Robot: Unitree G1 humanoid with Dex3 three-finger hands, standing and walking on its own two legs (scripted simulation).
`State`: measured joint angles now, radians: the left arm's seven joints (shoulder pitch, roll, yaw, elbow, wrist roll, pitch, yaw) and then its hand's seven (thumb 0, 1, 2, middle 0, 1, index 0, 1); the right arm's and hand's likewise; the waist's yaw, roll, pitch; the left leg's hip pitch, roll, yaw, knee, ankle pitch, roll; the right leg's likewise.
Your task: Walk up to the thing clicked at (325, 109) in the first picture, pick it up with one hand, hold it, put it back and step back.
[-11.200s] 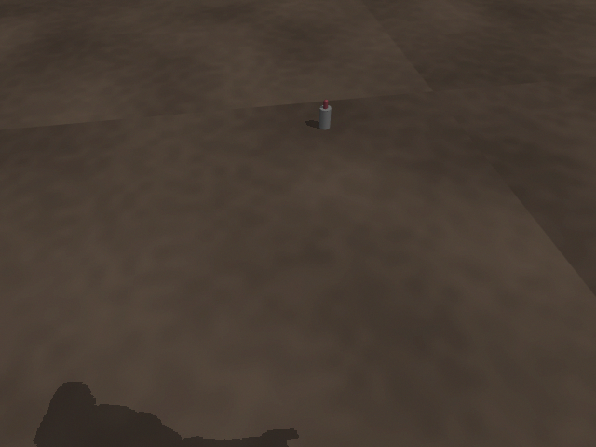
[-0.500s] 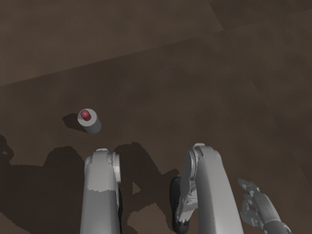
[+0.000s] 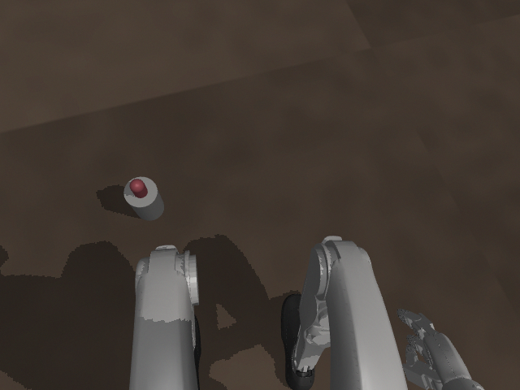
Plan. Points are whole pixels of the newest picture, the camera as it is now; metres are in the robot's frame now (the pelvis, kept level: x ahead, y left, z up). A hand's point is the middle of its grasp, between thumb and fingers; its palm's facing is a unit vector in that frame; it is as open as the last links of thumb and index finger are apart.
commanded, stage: go down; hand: left
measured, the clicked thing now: (143, 197) +0.46 +0.22 -0.30
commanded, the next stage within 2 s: none
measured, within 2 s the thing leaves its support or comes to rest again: neither
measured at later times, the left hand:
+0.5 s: hand out of the picture +0.39 +0.41 +0.00, palm faces +0.14 -0.99 -0.08, open 17.4 cm
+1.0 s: hand out of the picture +0.39 +0.41 +0.01, palm faces +0.13 -0.99 -0.07, open 17.4 cm
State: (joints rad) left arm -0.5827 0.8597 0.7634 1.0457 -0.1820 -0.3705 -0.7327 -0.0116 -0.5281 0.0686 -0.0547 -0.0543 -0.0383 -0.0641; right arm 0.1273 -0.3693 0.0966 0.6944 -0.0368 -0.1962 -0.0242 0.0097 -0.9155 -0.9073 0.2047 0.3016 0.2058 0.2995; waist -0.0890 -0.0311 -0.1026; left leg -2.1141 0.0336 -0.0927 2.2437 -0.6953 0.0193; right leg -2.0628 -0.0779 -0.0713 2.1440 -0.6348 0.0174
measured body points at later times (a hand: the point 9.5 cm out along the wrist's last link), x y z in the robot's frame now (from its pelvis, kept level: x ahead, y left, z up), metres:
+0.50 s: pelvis +0.00 +0.00 -0.02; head +0.21 +0.08 +0.37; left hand +0.38 +0.46 +0.00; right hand +0.15 -0.28 -0.11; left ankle +0.08 +0.12 -0.35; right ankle +0.11 -0.13 -0.35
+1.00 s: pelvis -0.01 +0.00 -0.02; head +0.20 +0.08 +0.38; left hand +0.38 +0.46 +0.01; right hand +0.14 -0.28 -0.10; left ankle +0.08 +0.12 -0.35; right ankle +0.11 -0.13 -0.35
